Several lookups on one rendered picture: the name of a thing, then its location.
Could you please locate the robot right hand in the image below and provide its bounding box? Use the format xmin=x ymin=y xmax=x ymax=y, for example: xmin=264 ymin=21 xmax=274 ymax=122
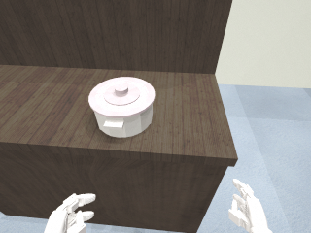
xmin=228 ymin=179 xmax=268 ymax=233

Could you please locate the pot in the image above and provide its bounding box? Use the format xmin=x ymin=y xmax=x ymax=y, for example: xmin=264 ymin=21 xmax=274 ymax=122
xmin=94 ymin=104 xmax=153 ymax=138

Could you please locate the table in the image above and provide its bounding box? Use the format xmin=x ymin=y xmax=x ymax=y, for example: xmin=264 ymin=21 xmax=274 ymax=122
xmin=0 ymin=0 xmax=238 ymax=233

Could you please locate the lid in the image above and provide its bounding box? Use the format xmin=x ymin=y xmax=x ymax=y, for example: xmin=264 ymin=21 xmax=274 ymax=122
xmin=88 ymin=77 xmax=156 ymax=118

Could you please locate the knob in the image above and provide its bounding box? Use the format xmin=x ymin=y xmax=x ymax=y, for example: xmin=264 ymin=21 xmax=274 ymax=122
xmin=114 ymin=83 xmax=128 ymax=95

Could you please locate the robot left hand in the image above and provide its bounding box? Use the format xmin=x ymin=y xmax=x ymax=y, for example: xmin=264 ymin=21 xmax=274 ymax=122
xmin=44 ymin=193 xmax=96 ymax=233

